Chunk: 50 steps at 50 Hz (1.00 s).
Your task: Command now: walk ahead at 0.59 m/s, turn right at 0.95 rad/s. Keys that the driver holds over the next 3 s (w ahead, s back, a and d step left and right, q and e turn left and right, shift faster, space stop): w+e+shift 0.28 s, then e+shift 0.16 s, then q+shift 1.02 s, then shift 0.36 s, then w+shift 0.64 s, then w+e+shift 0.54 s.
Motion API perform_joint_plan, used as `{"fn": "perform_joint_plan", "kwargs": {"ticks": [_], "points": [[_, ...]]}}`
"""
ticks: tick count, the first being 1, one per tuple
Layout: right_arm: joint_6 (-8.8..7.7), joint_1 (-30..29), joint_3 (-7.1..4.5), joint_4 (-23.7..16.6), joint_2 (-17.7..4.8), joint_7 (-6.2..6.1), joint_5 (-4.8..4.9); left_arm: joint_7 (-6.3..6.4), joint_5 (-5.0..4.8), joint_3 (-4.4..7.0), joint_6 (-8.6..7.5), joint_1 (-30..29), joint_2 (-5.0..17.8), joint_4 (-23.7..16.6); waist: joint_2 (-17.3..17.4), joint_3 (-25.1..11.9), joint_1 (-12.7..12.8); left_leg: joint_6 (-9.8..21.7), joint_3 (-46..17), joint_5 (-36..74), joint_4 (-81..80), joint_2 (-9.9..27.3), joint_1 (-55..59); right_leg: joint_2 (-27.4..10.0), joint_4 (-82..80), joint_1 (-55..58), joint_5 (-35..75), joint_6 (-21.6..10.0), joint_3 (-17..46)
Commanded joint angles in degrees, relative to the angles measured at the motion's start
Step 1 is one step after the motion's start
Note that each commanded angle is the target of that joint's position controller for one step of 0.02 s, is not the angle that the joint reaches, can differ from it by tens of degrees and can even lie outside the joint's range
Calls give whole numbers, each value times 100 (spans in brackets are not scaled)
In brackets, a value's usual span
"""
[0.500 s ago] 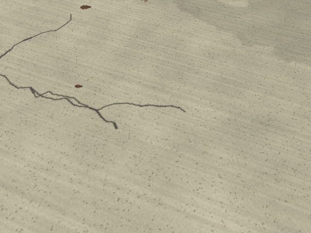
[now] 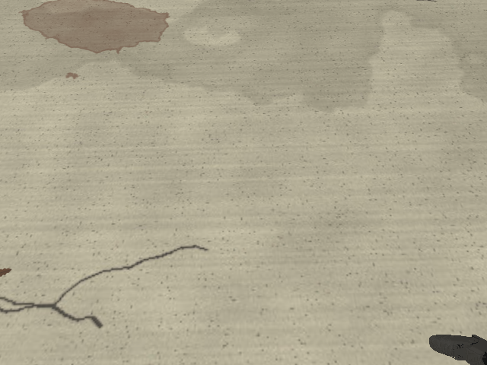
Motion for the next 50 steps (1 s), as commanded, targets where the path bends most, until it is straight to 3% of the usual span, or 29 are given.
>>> {"fn": "perform_joint_plan", "kwargs": {"ticks": [1, 2, 3, 4, 5, 6, 8, 14, 18, 19, 20, 22, 23, 25, 26, 27, 28, 29, 30, 31, 32, 35, 38, 41, 44, 47, 48, 49, 50], "points": [[-271, 275, -296, -297, -577, 23, 92, -47, -23, 141, -77, -401, 607, -538, -917, -519, -406, 140, 364, 327, -982, -64, 1619, -1152, -773, -519, -2889, -511, 1653], [-108, 1132, -171, 5, -624, -13, -329, -281, 502, 229, -49, -833, 879, -573, -538, -394, -780, 390, 474, -403, -1361, 39, 2500, -683, -246, -1487, -2949, -192, 1116], [-99, 1630, -318, 21, -1130, -88, -421, -293, 397, 97, -121, -929, 280, -772, 630, -350, -1002, 644, -749, -1478, -2008, 1287, 3221, -108, 1359, -2424, -2885, 127, 176], [-85, 1288, -433, -163, -1758, -108, -583, -313, 281, -37, -183, -817, 6, -945, 1533, -268, -717, 1125, -3145, -3264, -2938, 2536, 3272, 125, 2659, -3490, -2296, 277, -522], [-84, 935, -443, -241, -1553, -88, -552, -358, 401, -2, -230, -828, 385, -935, 956, -160, -507, 1371, -3498, -3542, -2934, 2741, 2856, -700, 3364, -3612, -1494, 298, -639], [-81, 865, -336, -240, -1211, -58, -418, -421, 439, 49, -234, -881, 592, -841, 527, -133, -453, 1246, -2772, -3078, -2715, 2465, 2640, -873, 3590, -3463, -1045, 325, -689], [-113, 1092, -254, -107, -1063, -54, -299, -590, 486, 44, -174, -617, 566, -634, 596, -197, -394, 902, -1238, -1929, -2648, 1745, 2463, -946, 4037, -3072, -562, 431, -896], [-283, 2100, -230, 270, -1003, 35, -357, -718, 422, -60, -36, -1021, 513, -601, 672, 270, -674, 834, 207, -892, -2879, 1632, 2629, -1212, 4510, -3561, 118, 485, -1096], [-276, 2269, -161, 457, -832, -1, -340, -788, 448, -178, -81, -1685, 285, -650, 702, 827, -790, 809, 1458, 1992, -2695, 1466, 2567, -1318, 3041, -3042, 248, 503, -1817], [-192, 1972, -231, 379, -1062, -162, -122, -662, -323, -214, -322, -1690, 22, -717, 1065, 738, -805, 773, 1514, 2625, -2318, 1473, 2991, -1505, 2581, -3166, 409, 525, -1623], [-123, 1944, -246, 377, -1187, -250, -85, -682, -310, -285, -430, -1844, -35, -753, 960, 630, -786, 717, 1704, 3442, -2126, 1537, 3061, -1412, 2073, -2863, 391, 503, -1861], [-14, 1881, -332, 347, -1528, -345, -93, -709, -80, -163, -464, -1618, 168, -618, 931, 262, -570, 586, 2114, 5780, -1558, 1466, 2838, -910, 1322, -1518, 286, 399, -2486], [-21, 2089, -365, 427, -1623, -358, -20, -703, 5, -108, -452, -1366, 249, -560, 1046, 16, -439, 594, 2070, 6700, -1078, 1515, 2696, -642, 1072, -751, 137, 297, -2547], [-155, 2051, -295, 459, -1455, -297, 82, -594, 1, 163, -428, 298, 686, -199, 996, -722, 503, 543, 1997, 6317, 698, 1465, 1671, -554, -81, 1880, 1271, -304, -1929], [-279, 2222, -118, 329, -878, -197, -129, -413, 10, 167, -362, 777, 908, 37, -20, -1094, 470, 363, 1870, 920, 2572, 936, -85, -1553, 12, 3731, 3075, -698, -668], [-408, 3123, 144, 249, -482, -32, -196, -292, 323, 64, -435, 623, 1285, -199, -1271, -2922, -54, 226, 1006, -2537, 4731, 453, -1290, -3986, 679, 5489, 6033, -2162, 2126], [-423, 2507, -60, 499, -1340, 17, 45, -278, 408, 47, -382, 1226, 829, -22, -276, -3723, 768, 247, 73, -2009, 5034, 435, -933, -3754, 136, 4922, 5095, -2152, 1833], [-357, 1892, -85, 244, -1279, -16, 259, -308, 336, -2, -427, 703, 779, 114, -238, -2602, 520, 241, 250, -1654, 4669, 676, -1302, -3443, -103, 4028, 4525, -1819, 865], [-277, 1655, -52, 205, -1085, -92, 193, -316, 175, -55, -507, 256, 550, 200, 131, -1729, 211, 193, 454, -1317, 4027, 894, -1307, -3068, -380, 2931, 3754, -1471, 295], [-142, 1729, -72, 315, -1016, -150, 132, -313, 128, -134, -557, -50, 309, 247, 48, -1224, -39, 132, 490, -1198, 3721, 990, -1027, -2881, -613, 2058, 3401, -1324, -104], [17, 2005, -101, 411, -978, -168, 118, -343, 186, -136, -583, -284, 277, 321, -169, -885, -308, 80, 514, -1080, 3519, 1032, -447, -2754, -942, 1135, 3158, -1227, -543], [248, 2256, -140, 420, -665, -255, 27, -307, 313, -91, -668, -917, 249, 440, -547, -472, -649, -158, 771, -575, 3147, 894, -11, -2614, -1444, -6, 3063, -1111, -1473], [298, 1854, -156, 195, -536, -232, -30, -133, 313, -54, -622, -1041, 246, 564, -518, -468, -566, -142, 850, 379, 2336, 1022, -229, -2541, -1440, 257, 2502, -910, -2029], [332, 1377, -149, -54, -453, -80, -33, -6, 264, -14, -479, -1027, 318, 653, -543, -477, -383, -8, 1030, 910, 1476, 1030, -128, -2639, -1375, 564, 1803, -805, -2263], [420, 1122, -229, -316, -600, 70, -27, 2, 148, 69, -341, -942, 486, 739, -549, -393, -298, 193, 1198, 564, 940, 976, -151, -2938, -1114, 988, 1375, -664, -2218], [451, 1308, -324, -418, -642, 139, -43, -21, -33, 130, -264, -1003, 534, 817, -432, -380, -477, 548, 1530, 499, -29, 695, 312, -2994, -329, 1252, 1455, -240, -2375], [433, 1572, -414, -352, -788, 98, -81, -38, -42, 114, -242, -796, 380, 909, -68, -450, -535, 756, 1497, 1012, -516, 500, 819, -2710, 433, 1126, 1271, 59, -2604], [390, 1917, -638, -360, -1467, -4, -113, -54, 98, 105, -223, -581, 274, 884, 1248, -390, -563, 1187, 230, 3637, -1155, 1037, 1567, -2027, 2110, 216, 78, 537, -2945], [305, 1923, -733, -528, -2072, -27, -241, -58, 318, 21, -227, -768, 66, 534, 2500, -650, -334, 2387, -2138, 4559, -1392, 2091, 2594, -913, 3891, -1781, -2932, 1001, -2416]]}}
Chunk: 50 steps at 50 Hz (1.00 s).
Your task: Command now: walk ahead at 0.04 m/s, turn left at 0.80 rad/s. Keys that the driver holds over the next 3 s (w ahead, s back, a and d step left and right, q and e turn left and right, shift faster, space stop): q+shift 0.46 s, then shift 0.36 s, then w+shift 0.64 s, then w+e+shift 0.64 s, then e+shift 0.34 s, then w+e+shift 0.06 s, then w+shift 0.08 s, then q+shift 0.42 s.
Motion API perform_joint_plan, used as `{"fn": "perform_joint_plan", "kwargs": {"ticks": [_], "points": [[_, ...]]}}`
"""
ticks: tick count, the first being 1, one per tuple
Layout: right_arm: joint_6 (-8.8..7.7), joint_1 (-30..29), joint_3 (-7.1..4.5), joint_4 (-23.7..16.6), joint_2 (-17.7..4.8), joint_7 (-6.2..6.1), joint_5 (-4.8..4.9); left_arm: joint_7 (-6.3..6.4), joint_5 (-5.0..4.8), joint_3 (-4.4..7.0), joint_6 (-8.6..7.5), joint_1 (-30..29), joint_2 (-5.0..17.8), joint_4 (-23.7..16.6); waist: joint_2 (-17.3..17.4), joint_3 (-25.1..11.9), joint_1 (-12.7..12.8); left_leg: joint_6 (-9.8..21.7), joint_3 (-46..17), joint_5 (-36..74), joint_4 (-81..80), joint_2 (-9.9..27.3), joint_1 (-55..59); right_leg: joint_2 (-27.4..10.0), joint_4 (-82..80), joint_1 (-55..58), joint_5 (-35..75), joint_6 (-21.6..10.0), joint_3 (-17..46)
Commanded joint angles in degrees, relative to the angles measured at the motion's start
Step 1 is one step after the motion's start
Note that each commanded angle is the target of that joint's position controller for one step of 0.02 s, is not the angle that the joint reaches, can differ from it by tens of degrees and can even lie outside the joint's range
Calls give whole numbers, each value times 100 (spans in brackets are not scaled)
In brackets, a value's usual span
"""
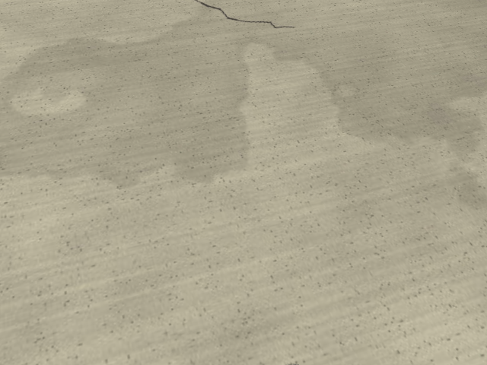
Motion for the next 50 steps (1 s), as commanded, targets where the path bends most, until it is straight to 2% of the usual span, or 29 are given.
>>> {"fn": "perform_joint_plan", "kwargs": {"ticks": [1, 2, 3, 4, 6, 7, 11, 15, 19, 22, 23, 24, 25, 26, 27, 28, 29, 31, 34, 36, 38, 41, 42, 43, 44, 45, 46, 48, 50], "points": [[-253, 933, -453, -456, -1571, 18, -194, -25, 165, 98, -52, -189, 489, -587, 1496, -1574, -233, 1910, -3766, 3451, -1789, 1728, 2817, 818, 3306, -2482, -1444, 111, 1613], [-340, 712, -420, -488, -1449, 41, -141, -22, 14, 118, -72, -362, 548, -626, 1005, -1395, -158, 1688, -3366, 2826, -1853, 1550, 2682, 737, 3353, -2627, -963, -63, 1790], [-336, 392, -397, -516, -1276, -12, 14, 25, 18, 127, -84, -346, 523, -544, 491, -1137, 27, 1347, -2971, 2169, -1840, 1237, 2420, 592, 3045, -2668, -427, -136, 1868], [-271, 88, -345, -597, -1105, -89, 123, 73, 75, 151, -79, -381, 600, -536, 486, -977, 141, 1157, -2760, 1893, -1850, 1105, 2125, 514, 2681, -2616, -37, -137, 1922], [-163, -186, -288, -778, -951, -230, 69, 59, 70, 160, -75, -362, 578, -472, 716, -1036, 275, 972, -2479, 1947, -1852, 767, 1755, 659, 2302, -2134, 423, -67, 1903], [-133, -171, -300, -818, -962, -273, 39, 44, 52, 137, -83, -319, 495, -413, 683, -1104, 274, 934, -2433, 2029, -1819, 676, 1796, 753, 2017, -2059, 540, -15, 1908], [-46, -86, -369, -897, -1085, -374, 74, 23, 8, 85, -89, -409, 391, -334, 710, -1117, 186, 915, -2734, 1648, -1740, 545, 1867, 968, 925, -1916, 694, 174, 2065], [49, -226, -386, -1014, -1110, -364, 54, -21, -14, 117, -115, -405, 491, -271, 960, -938, 122, 841, -3124, 995, -1734, 381, 1534, 1067, 273, -1534, 805, 190, 2154], [98, -366, -394, -1107, -1124, -301, 66, -90, -31, 166, -232, -326, 614, -264, 1124, -902, 69, 803, -3572, 1215, -1538, 269, 1544, 1090, -453, -1070, 706, 78, 2214], [132, -676, -369, -1198, -1084, -256, 146, -141, -44, 264, -297, 164, 762, -139, 1075, -883, 332, 561, -3657, 1038, -1217, -73, 1169, 971, -1865, 29, 1420, -69, 2059], [143, -520, -308, -1186, -879, -234, 156, -126, -13, 334, -278, 326, 956, -104, 614, -1018, 287, 325, -3338, -147, -683, -407, 708, 349, -2257, 794, 1823, -283, 2397], [141, -64, -191, -1144, -510, -199, 109, -83, 85, 371, -196, 133, 1341, -222, -853, -1060, -86, 21, -2192, -1845, 560, -1175, -118, -896, -2417, 1340, 2328, -909, 3662], [58, -112, -309, -1244, -945, -182, 71, -88, 283, 353, -196, 151, 1254, -242, -1559, -789, -72, -264, -1687, -2211, 1836, -1230, -758, -1500, -2608, 875, 2680, -1684, 4686], [22, -67, -404, -1100, -1313, -166, 22, -61, 229, 271, -206, -93, 960, -389, -1099, -658, -99, -429, -1548, -1844, 2564, -856, -814, -1479, -2490, 722, 2627, -1803, 4333], [36, -96, -419, -941, -1329, -165, 34, -15, 141, 204, -172, -246, 729, -444, -737, -534, -57, -516, -1434, -1458, 2822, -749, -755, -1066, -2376, 598, 2418, -1582, 3675], [71, -106, -366, -851, -1140, -184, 17, 32, 68, 162, -125, -236, 668, -459, -516, -502, -9, -582, -1350, -1214, 3084, -727, -799, -774, -2313, 660, 2226, -1413, 3317], [83, -115, -289, -856, -955, -167, 22, 65, 23, 136, -91, -154, 694, -431, -474, -397, 73, -644, -1244, -1104, 3291, -730, -907, -718, -2312, 672, 2534, -1456, 3141], [45, -335, -169, -924, -713, -152, 83, 96, 60, 123, -32, 144, 772, -350, -519, -397, 229, -692, -951, -1042, 2995, -676, -912, -573, -2309, 872, 3067, -1509, 2765], [1, -549, -59, -960, -545, -180, 60, 74, 76, 141, 14, 421, 892, -271, -819, -632, 395, -753, -792, -1169, 2006, -507, -652, -610, -2180, 1336, 3464, -1584, 2554], [-8, -554, 16, -927, -430, -168, 36, 36, 49, 158, 42, 343, 982, -268, -987, -714, 394, -727, -579, -1237, 1144, -380, -6, -623, -2154, 1150, 3567, -1570, 2365], [-9, -507, 21, -844, -464, -156, 67, 2, 7, 164, 69, 407, 1039, -219, -1134, -723, 437, -694, -388, -1082, 399, -371, 474, -686, -2118, 1028, 3649, -1579, 2353], [-12, -77, 14, -548, -388, -131, 49, -11, -119, 93, 87, 458, 943, -120, -978, -678, 202, -427, -179, 234, -1629, -484, 1501, -600, -1774, 744, 3509, -1344, 2241], [-3, 67, 44, -476, -349, -134, 27, -37, -111, -2, 38, 694, 687, -43, -723, -909, 175, -255, -336, 398, -2096, -397, 2327, -442, -1775, 288, 2180, -1018, 2107], [21, 359, 6, -436, -564, -165, 25, -123, 34, -104, -47, 797, 387, -58, 90, -1135, 181, 11, -1279, -121, -1873, 336, 3241, -18, -1014, -639, 471, -593, 1684], [28, 796, -204, -336, -1305, -126, -42, -158, 23, -150, -172, 463, 255, -301, 1575, -846, -91, 800, -2816, -2510, -2368, 1331, 3087, 745, -45, -2026, -644, -264, 823], [-110, 980, -233, -286, -1367, -89, -81, -149, -114, -8, -264, -278, 797, -535, 1418, -209, -533, 1368, -3913, -3851, -3137, 1745, 2519, 488, 1001, -2647, -794, -227, 1282], [-269, 784, -160, -216, -1167, -103, -111, -168, -227, 107, -324, -307, 987, -585, 1339, 324, -307, 1348, -3899, -3739, -3258, 1753, 2352, 283, 1498, -3130, -400, -308, 1465], [-502, 514, -50, -208, -779, -137, -5, -218, -134, 116, -448, 86, 854, -358, 1236, 332, -72, 1035, -3164, -2601, -3164, 1377, 2578, 53, 1569, -3327, 473, -367, 1587], [-587, 596, -12, -194, -666, -147, 15, -277, -56, 87, -553, 122, 670, -292, 949, 138, -40, 899, -2626, -1883, -3199, 1130, 2546, 70, 1405, -3127, 1233, -311, 1466]]}}
Over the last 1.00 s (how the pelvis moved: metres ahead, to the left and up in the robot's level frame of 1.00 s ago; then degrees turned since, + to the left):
0.40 -0.06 -0.02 -14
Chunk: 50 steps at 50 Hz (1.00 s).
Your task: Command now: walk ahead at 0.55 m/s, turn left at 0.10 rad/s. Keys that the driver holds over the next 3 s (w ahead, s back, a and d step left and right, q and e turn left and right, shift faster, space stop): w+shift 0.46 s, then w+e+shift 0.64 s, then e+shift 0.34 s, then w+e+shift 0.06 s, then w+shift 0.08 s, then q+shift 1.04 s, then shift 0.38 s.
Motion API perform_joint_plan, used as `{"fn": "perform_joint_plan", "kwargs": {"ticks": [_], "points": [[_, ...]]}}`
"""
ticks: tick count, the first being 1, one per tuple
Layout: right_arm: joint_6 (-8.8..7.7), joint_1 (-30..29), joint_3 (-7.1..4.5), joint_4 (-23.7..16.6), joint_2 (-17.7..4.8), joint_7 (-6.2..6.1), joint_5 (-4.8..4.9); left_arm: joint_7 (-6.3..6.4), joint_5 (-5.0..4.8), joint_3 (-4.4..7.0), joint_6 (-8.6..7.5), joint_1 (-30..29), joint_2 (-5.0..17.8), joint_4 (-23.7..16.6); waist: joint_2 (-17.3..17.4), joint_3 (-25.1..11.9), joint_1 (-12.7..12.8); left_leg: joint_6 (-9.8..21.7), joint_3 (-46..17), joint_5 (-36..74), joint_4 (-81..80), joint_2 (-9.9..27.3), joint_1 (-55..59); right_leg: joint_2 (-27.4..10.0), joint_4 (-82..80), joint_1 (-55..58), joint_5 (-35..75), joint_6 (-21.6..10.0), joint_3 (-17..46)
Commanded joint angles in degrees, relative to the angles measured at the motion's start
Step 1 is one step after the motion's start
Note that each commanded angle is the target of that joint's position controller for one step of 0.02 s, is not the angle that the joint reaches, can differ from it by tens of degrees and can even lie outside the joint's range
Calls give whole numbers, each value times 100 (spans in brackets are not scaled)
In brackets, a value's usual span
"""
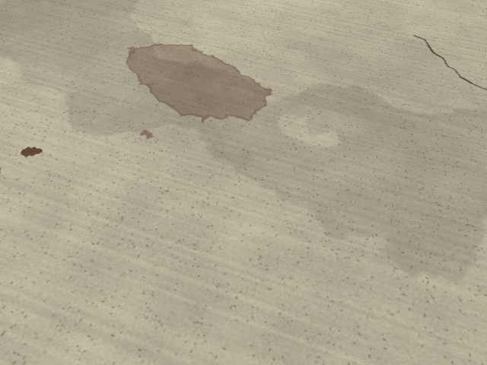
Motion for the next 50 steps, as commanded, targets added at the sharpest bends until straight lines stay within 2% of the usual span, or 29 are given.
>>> {"fn": "perform_joint_plan", "kwargs": {"ticks": [1, 2, 3, 5, 7, 11, 12, 13, 14, 15, 16, 17, 18, 20, 23, 26, 31, 33, 34, 35, 36, 37, 38, 39, 40, 41, 43, 46, 50], "points": [[-261, 56, -299, -307, -946, -42, 34, -71, 49, 120, -292, -712, 424, -526, 981, 399, -177, 888, -1687, -1490, -1590, 1377, 733, -312, -63, -1731, 916, 58, 208], [-277, 64, -314, -307, -963, -36, 56, -80, 51, 86, -300, -759, 352, -536, 978, 382, -185, 864, -1422, -1237, -1614, 1286, 581, -270, -403, -1508, 1157, 129, 139], [-222, 285, -364, -47, -1156, 91, -149, -280, 623, 36, 12, -840, 254, -552, 973, 315, -176, 791, -1039, -1260, -1728, 966, 218, -114, -550, -1038, 1026, 245, -236], [-220, 276, -386, -17, -1104, 180, -135, -410, 439, 11, 194, -1037, 231, -690, 1192, 518, -243, 760, -832, -1216, -1822, 945, -238, -94, -1157, -543, 1155, 313, -304], [-245, 239, -409, 42, -1181, 186, -114, -431, 318, 14, 207, -1153, 338, -789, 1177, 617, -214, 721, -850, -1317, -1910, 1135, -421, -137, -1649, -93, 1197, 224, -271], [-241, 110, -444, 208, -1335, 160, -139, -293, 330, 53, 127, -615, 548, -762, 840, 704, 125, 806, -824, -991, -1621, 1467, -389, -61, -2228, 959, 460, -188, -406], [-239, 47, -416, 273, -1267, 154, -177, -196, 353, 111, 81, 189, 650, -529, 574, 468, 546, 745, -508, 190, -644, 1249, -625, 142, -2413, 1919, 291, -268, -483], [-248, 44, -328, 308, -1014, 156, -246, -79, 410, 229, -9, 1574, 969, -115, -228, -276, 1141, 645, 51, 1209, 1503, 727, -1308, -62, -2519, 3562, -320, -358, -48], [-320, -24, -114, -83, -279, 159, -141, 8, 528, 366, -66, 2375, 1837, -35, -2230, -834, 1272, 347, 490, -833, 3964, -128, -2979, -1700, -3773, 4537, -3328, -714, 2698], [-350, -260, -151, -172, -480, 120, -89, -26, 447, 287, -96, 1860, 1573, -158, -1726, -520, 1035, 419, -472, -1171, 4936, -618, -3938, -1918, -4753, 4033, -3968, -848, 4800], [-334, -321, -206, -90, -707, 144, -72, -30, 430, 202, -64, 1186, 1182, -243, -764, -34, 585, 496, -539, -538, 5262, -116, -4237, -1935, -4351, 3673, -3310, -826, 3904], [-343, -355, -206, 22, -832, 214, -129, -46, 390, 136, -100, 937, 888, -298, -249, -26, 423, 475, -375, -73, 4984, 191, -3882, -1637, -4201, 3201, -2529, -767, 3111], [-313, -249, -197, 118, -813, 284, -178, -39, 365, 77, -128, 740, 734, -311, -239, -1, 176, 383, -189, 133, 4652, 435, -3542, -1353, -4345, 2818, -2137, -694, 2566], [-174, -316, -129, 186, -680, 390, -307, -8, 326, -16, -222, 752, 513, -232, -477, 273, 54, 169, 18, 454, 4490, 621, -3334, -1035, -4711, 2253, -1702, -723, 2014], [-72, -958, -63, 28, -591, 432, -272, -30, 224, -20, -335, 1196, 483, 18, -206, 778, 120, 2, 225, 1073, 4115, 750, -4004, -925, -5130, 2243, -867, -909, 1528], [-126, -1940, 23, -298, -509, 443, -275, -35, 152, -68, -372, 1573, 345, 197, -15, 1011, 298, -206, 557, 1629, 2856, 688, -3861, -650, -5321, 2151, 481, -1099, 1127], [-188, -2714, 133, -513, -450, 446, -212, 95, 110, -3, -397, 1833, 665, 424, -48, 930, 365, -98, 753, 2073, 1282, 311, -2731, -765, -5285, 2715, 3091, -1165, 1032], [-217, -2501, 99, -464, -566, 357, -215, 120, 128, 17, -365, 1727, 810, 476, -161, 587, 172, 35, 806, 1631, 965, 22, -1981, -793, -4626, 3096, 4888, -1055, 948], [-232, -2022, 34, -327, -722, 272, -212, 126, 161, 44, -355, 1727, 946, 518, -333, 199, -48, 107, 807, 1227, 966, -179, -1234, -809, -3966, 3182, 5974, -959, 954], [-251, -1017, -82, -34, -982, 158, -187, 121, 232, 79, -320, 1675, 1086, 553, -435, -406, -499, 189, 778, 663, 1013, -316, -65, -746, -2775, 3016, 6314, -870, 925], [-276, 210, -198, 295, -1236, 37, -209, 110, 238, 92, -306, 1405, 1080, 490, -337, -961, -1140, 252, 475, 530, 967, 97, 1536, -501, -1218, 2047, 5346, -781, 843], [-301, 1065, -370, 386, -1745, -82, -428, 77, 181, -42, -344, 1612, 391, 261, 615, -1897, -1159, 387, -1295, -2115, 759, 1659, 3017, 36, 905, 676, 2892, -755, 568], [-277, 807, -415, 345, -1915, -20, -450, 15, -54, -131, -346, 1777, -32, -55, 2069, -2576, -656, 703, -4285, -3855, -566, 2718, 3498, 647, 2343, -683, -569, -710, 688], [-256, 154, -369, 296, -1437, 16, -387, 53, 35, -58, -267, 1300, 390, -12, 1321, -1529, -553, 624, -3966, -3804, -879, 2453, 2721, 253, 2650, -1279, -152, -800, 719], [-280, -187, -272, 308, -976, 23, -337, 21, 104, -42, -212, 961, 431, -16, 679, -711, -458, 600, -2864, -2731, -771, 2285, 1905, -45, 2454, -1377, 293, -772, 616], [-303, -294, -235, 405, -760, 30, -346, -29, 140, -55, -153, 833, 321, -4, 350, -290, -321, 539, -2125, -1660, -904, 2098, 1220, -230, 2207, -1193, 425, -730, 574], [-389, -221, -165, 651, -548, 29, -282, -136, 297, -86, 39, 777, 80, -94, 572, 118, -25, 427, -1056, -798, -1130, 1879, 393, -466, 2041, -973, 407, -596, 541], [-543, -114, -146, 923, -432, 109, -105, -267, 327, -144, 253, 137, -83, -454, 577, 579, 117, 255, 130, 167, -1508, 1732, 76, -686, 1890, -1445, 807, -472, 372], [-668, -272, -160, 1017, -540, 109, -167, -403, 256, -217, 271, -739, 25, -901, 439, 975, 279, 110, 1594, 1509, -1836, 1247, -238, -547, 467, -1282, 2068, -533, -109]]}}
Over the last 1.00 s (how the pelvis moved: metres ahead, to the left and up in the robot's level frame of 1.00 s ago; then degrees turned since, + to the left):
0.09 0.01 0.03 37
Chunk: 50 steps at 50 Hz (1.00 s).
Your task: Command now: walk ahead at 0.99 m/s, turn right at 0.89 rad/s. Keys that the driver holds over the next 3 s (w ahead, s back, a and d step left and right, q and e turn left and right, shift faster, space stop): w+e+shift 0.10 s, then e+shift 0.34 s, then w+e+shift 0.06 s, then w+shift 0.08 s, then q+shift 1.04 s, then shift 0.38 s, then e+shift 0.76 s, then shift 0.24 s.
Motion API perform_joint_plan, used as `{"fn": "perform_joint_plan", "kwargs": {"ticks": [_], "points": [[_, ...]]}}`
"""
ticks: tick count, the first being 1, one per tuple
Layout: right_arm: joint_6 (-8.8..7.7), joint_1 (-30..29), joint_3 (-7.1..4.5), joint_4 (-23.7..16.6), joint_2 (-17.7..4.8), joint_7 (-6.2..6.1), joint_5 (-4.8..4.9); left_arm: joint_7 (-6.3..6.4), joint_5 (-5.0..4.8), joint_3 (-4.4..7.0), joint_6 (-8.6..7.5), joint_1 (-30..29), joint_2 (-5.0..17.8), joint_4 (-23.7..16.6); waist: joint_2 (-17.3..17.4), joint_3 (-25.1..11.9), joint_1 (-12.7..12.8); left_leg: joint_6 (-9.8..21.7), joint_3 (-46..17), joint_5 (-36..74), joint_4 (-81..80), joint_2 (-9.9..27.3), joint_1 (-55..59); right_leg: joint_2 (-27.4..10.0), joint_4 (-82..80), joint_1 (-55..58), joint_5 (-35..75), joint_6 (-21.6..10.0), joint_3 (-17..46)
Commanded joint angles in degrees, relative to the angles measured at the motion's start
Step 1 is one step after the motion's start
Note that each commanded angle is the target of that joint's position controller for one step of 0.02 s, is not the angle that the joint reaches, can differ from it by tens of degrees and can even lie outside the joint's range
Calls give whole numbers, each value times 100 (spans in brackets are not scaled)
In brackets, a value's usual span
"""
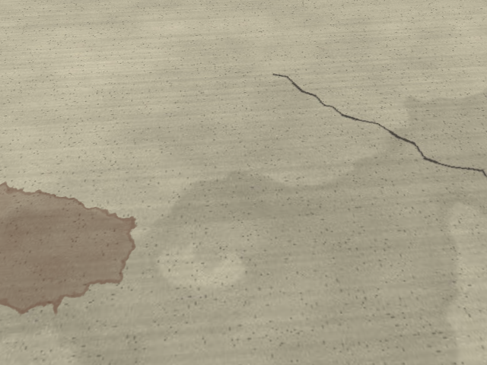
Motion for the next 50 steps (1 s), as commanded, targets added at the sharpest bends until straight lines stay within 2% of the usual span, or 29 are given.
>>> {"fn": "perform_joint_plan", "kwargs": {"ticks": [1, 3, 5, 7, 8, 9, 10, 11, 12, 13, 14, 16, 18, 20, 22, 24, 27, 29, 30, 31, 32, 33, 34, 35, 37, 40, 42, 44, 50], "points": [[-217, -747, 31, -417, -260, -5, -3, -149, -20, -167, -14, -442, -126, -538, 395, 837, 430, 309, 43, 2183, -1387, 1203, -1146, -67, -1097, 461, 859, -119, -216], [-202, -482, 6, -321, -457, -49, 23, -200, -6, -197, -54, -793, -123, -620, 291, 907, 347, 224, 375, 3755, -1309, 1196, -665, 216, -1881, 810, 1028, -322, -694], [-95, -269, -45, -333, -755, -114, 28, -160, -37, -154, -90, -603, 47, -527, 500, 533, 508, 151, 460, 6540, -549, 1311, 122, 667, -2156, 1337, 768, -492, -1026], [135, -475, -142, -480, -1090, -192, 26, -41, 8, -35, -149, 745, 314, -147, 674, -209, 1200, 179, 359, 8091, 1519, 1467, 299, 1141, -2385, 2680, 243, -606, -1040], [220, -639, -167, -568, -1133, -184, 42, 65, 36, 106, -188, 1927, 519, 220, 615, -781, 1657, 205, 169, 7640, 3164, 1548, -135, 1258, -2681, 3980, 304, -764, -730], [226, -599, -151, -545, -944, -92, 70, 250, 47, 249, -180, 2299, 700, 457, 122, -854, 1596, 21, 96, 4067, 4990, 1018, -1160, 1106, -3132, 5004, 478, -822, -174], [182, -232, -4, -847, -195, -15, 19, 338, 19, 428, -102, 1841, 1438, 353, -1316, -646, 751, -309, -98, -1540, 7422, -32, -3384, -217, -2620, 6086, 4040, -1273, 1769], [151, -184, 21, -1279, -412, -94, 111, 279, 45, 578, -61, 1923, 1848, 83, -623, -2239, 846, -403, -1404, -1404, 8381, -186, -4401, -1049, -3393, 7249, 4140, -2337, 3773], [-227, -934, 47, -1682, -624, -140, 260, 213, -240, 548, -219, 1440, 1578, -438, 50, -2420, 902, -283, -2363, -1300, 7913, -236, -4458, -1021, -4344, 7000, 1842, -2316, 4656], [-320, -1267, 15, -1770, -617, -194, 341, 172, -318, 492, -352, 948, 1289, -457, 767, -1339, 532, -236, -2329, -1005, 7192, -31, -4712, -845, -4727, 5976, 1060, -2059, 4369], [-283, -1295, -10, -1653, -648, -259, 270, 168, -339, 400, -437, 501, 967, -541, 1238, -796, 194, -292, -2327, -751, 6788, 214, -4406, -672, -4829, 4975, 1250, -1819, 3999], [-88, -1067, -128, -1619, -774, -269, 159, 231, -272, 347, -477, 120, 728, -703, 1073, -273, -181, -451, -2320, -610, 5972, 461, -3636, -287, -4872, 3520, 2563, -1568, 3121], [6, -1469, -92, -1844, -489, -262, 27, 368, -323, 329, -390, 136, 599, -670, 885, -69, -167, -546, -2017, -314, 4635, 394, -3155, 397, -4698, 2537, 3290, -1236, 2245], [35, -1930, 13, -2044, -120, -243, -10, 559, -336, 418, -190, 362, 741, -609, 559, -321, 29, -602, -1718, 463, 3508, -64, -3006, 906, -4282, 2446, 3917, -865, 1853], [47, -2174, 33, -2103, -65, -196, 81, 711, -393, 472, 54, 568, 757, -574, 267, -763, 241, -581, -1626, 1483, 2364, -479, -2453, 1187, -3961, 2441, 3392, -302, 1822], [96, -2641, 35, -2252, -23, -108, 190, 745, -402, 438, 140, 683, 668, -543, -132, -892, 415, -551, -1754, 2096, 1741, -563, -2269, 1089, -4047, 2557, 1627, -178, 2259], [68, -2905, -57, -2300, -308, -22, 274, 626, -294, 332, 7, 780, 309, -576, -458, -503, 551, -387, -2221, 1951, 1217, -165, -2602, 579, -3910, 3186, -543, -488, 3011], [-67, -2611, -149, -2188, -488, 11, 252, 571, -272, 318, -89, 996, 276, -466, -595, -406, 474, -76, -2229, 1556, 1070, 17, -2488, 255, -3610, 3711, -550, -601, 3139], [-152, -2154, -204, -2040, -577, 5, 150, 540, -232, 239, -119, 1000, 105, -455, -488, -580, 293, 179, -2057, 1668, 763, 25, -1862, 439, -3002, 3853, 254, -506, 2837], [-223, -1734, -227, -2004, -638, 8, 6, 503, -166, 124, -150, 1044, -145, -507, -101, -1079, 157, 550, -2604, 2145, 911, 526, -685, 802, -1748, 3464, 147, -327, 2408], [-214, -1070, -330, -1772, -971, 28, -190, 522, -281, 108, -141, 1586, -60, -514, 1515, -1516, 228, 1698, -4958, 1932, 578, 1584, 784, 1542, -156, 1838, -1096, 243, 1623], [-191, -956, -318, -1755, -749, 82, 17, 566, -247, 110, -150, 1658, 271, -418, 1852, -1438, 137, 2076, -6375, 1469, 157, 2057, 1014, 1541, 794, 1076, -2951, 494, 1502], [-151, -1206, -188, -1836, -382, 93, 195, 541, -171, 169, -151, 1104, 564, -498, 1014, -926, 104, 1927, -6048, 1390, 187, 1875, 602, 1230, 1135, 827, -2626, 596, 1613], [-76, -1361, -137, -1909, -346, 115, 219, 541, -65, 165, -154, 526, 590, -621, 455, -658, 65, 1717, -5412, 1889, 219, 1562, 168, 1097, 1228, 848, -2385, 689, 1359], [15, -1532, -96, -1919, -336, 111, 291, 525, 95, 159, -259, -15, 451, -879, 83, -320, 197, 1425, -4484, 3506, 282, 1055, -425, 813, 511, 816, -2037, 795, 1066], [172, -1299, -194, -1782, -557, 65, 274, 531, -30, 46, -258, -59, 35, -918, 579, -568, 286, 1266, -3978, 4681, 432, 648, -551, 885, -893, 1220, -2255, 933, 840], [322, -1204, -306, -1770, -827, -22, 277, 560, -103, 29, -193, -111, -17, -880, 733, -880, 316, 1279, -4074, 4468, 436, 599, -678, 1072, -1498, 1585, -2084, 988, 811], [480, -1205, -381, -1816, -970, -121, 357, 565, -138, 56, -126, -257, 56, -841, 828, -997, 302, 1147, -4184, 3661, 363, 521, -869, 1182, -1885, 1829, -1541, 995, 892], [792, -1130, -428, -1933, -805, -303, 346, 478, -197, 107, -267, -810, 97, -867, 1137, -645, 128, 868, -4701, 2206, 441, 297, -1144, 1239, -3246, 2350, -964, 945, 1164]]}}
Over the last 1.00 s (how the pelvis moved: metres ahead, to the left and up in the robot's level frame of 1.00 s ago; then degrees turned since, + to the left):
0.68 -0.10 -0.01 -22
